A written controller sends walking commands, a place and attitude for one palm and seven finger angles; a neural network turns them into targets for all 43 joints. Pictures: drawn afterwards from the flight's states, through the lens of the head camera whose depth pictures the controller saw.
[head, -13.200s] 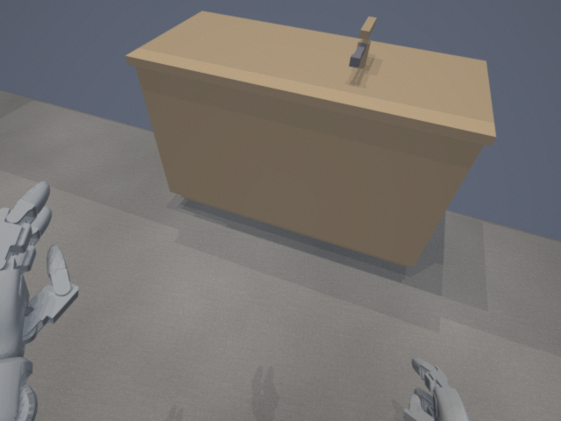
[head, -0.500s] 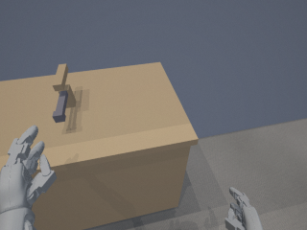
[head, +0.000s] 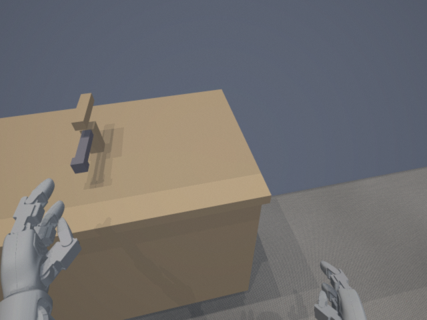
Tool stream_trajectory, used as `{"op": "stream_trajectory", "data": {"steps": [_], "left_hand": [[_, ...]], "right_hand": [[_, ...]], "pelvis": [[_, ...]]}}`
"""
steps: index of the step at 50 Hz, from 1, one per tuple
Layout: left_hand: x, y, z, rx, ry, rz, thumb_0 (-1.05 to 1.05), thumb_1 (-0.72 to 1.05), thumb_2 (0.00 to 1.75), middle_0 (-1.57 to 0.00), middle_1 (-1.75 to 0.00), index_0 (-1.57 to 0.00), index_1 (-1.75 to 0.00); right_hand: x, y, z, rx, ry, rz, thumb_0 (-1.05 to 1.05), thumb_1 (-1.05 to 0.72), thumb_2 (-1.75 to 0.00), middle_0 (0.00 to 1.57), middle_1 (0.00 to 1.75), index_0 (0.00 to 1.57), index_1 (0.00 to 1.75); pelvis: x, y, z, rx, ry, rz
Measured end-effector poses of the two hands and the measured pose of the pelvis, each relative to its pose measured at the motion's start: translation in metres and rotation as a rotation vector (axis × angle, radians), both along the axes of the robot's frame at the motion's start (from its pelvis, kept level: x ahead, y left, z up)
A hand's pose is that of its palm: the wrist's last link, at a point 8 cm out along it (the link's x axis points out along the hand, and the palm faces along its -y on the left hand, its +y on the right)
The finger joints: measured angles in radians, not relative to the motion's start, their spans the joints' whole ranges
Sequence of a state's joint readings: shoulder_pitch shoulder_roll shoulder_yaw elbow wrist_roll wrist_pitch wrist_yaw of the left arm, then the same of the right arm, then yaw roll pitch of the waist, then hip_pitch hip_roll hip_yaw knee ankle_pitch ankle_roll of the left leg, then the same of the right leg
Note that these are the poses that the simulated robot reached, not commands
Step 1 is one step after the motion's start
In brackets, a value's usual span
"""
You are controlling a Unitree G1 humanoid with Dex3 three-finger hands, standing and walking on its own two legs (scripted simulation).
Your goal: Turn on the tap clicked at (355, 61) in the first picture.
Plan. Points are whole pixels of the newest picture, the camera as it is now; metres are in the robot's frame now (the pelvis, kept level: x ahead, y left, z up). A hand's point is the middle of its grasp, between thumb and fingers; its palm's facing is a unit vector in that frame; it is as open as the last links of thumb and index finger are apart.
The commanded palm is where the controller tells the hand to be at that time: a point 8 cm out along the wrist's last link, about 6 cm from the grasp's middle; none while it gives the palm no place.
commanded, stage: turn the palm inward beside the body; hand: left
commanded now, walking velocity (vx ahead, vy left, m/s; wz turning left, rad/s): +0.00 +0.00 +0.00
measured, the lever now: (80, 164) +0.40 +0.37 +0.07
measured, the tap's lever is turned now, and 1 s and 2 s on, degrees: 0 0 0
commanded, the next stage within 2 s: reach beside the lever's end, fingers flat in 0.10 s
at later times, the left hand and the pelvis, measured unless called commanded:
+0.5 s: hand (71, 231) +0.21 +0.25 +0.13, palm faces +0.52 -0.84 -0.14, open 7.4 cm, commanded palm +0.17 +0.30 +0.13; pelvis +0.00 -0.01 +0.00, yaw +0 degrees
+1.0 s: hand (72, 207) +0.26 +0.29 +0.11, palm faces +0.52 -0.85 -0.13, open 7.5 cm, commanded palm +0.22 +0.34 +0.11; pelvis +0.01 +0.02 +0.00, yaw -1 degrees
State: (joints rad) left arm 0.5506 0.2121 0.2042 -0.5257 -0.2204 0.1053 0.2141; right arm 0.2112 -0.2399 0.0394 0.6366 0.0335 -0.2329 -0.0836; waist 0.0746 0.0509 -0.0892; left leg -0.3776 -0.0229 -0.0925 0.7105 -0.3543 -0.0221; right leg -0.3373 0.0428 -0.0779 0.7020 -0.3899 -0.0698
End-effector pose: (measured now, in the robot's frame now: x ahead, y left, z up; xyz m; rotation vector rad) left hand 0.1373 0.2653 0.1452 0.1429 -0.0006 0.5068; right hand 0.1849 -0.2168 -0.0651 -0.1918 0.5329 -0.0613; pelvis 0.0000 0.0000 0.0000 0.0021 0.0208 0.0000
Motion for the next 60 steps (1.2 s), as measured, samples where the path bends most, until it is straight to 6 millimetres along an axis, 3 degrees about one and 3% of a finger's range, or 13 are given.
{"op": "stream_trajectory", "data": {"steps": [14,33,45,60], "left_hand": [[0.003,-0.004,-0.002,0.004,0.0,0.006,0.02,0.9,0.9,-0.21,-0.3,-0.21,-0.3],[0.038,0.038,-0.017,-0.015,0.022,0.042,0.02,0.9,0.9,-0.2,-0.3,-0.21,-0.3],[0.071,0.051,-0.026,-0.023,0.016,0.031,0.02,0.9,0.9,-0.2,-0.29,-0.2,-0.28],[0.086,0.088,-0.037,-0.026,0.011,0.079,0.02,0.9,0.9,-0.19,-0.25,-0.19,-0.25]], "right_hand": [[0.0,-0.009,-0.003,-0.004,0.012,-0.012,0.02,-0.9,-0.9,0.2,0.3,0.21,0.3],[-0.012,-0.015,-0.009,-0.03,0.085,-0.072,0.02,-0.91,-0.9,0.2,0.3,0.21,0.3],[-0.017,-0.006,-0.012,-0.038,0.126,-0.085,0.01,-0.91,-0.9,0.2,0.3,0.21,0.3],[-0.026,-0.004,-0.017,-0.058,0.185,-0.107,0.01,-0.9,-0.9,0.2,0.3,0.21,0.3]], "pelvis": [[0.002,-0.006,0.0,0.003,0.001,0.002],[0.004,0.001,0.003,-0.001,0.02,-0.006],[0.005,0.012,0.003,-0.003,0.036,-0.015],[0.004,0.02,0.003,-0.013,0.051,-0.016]]}}
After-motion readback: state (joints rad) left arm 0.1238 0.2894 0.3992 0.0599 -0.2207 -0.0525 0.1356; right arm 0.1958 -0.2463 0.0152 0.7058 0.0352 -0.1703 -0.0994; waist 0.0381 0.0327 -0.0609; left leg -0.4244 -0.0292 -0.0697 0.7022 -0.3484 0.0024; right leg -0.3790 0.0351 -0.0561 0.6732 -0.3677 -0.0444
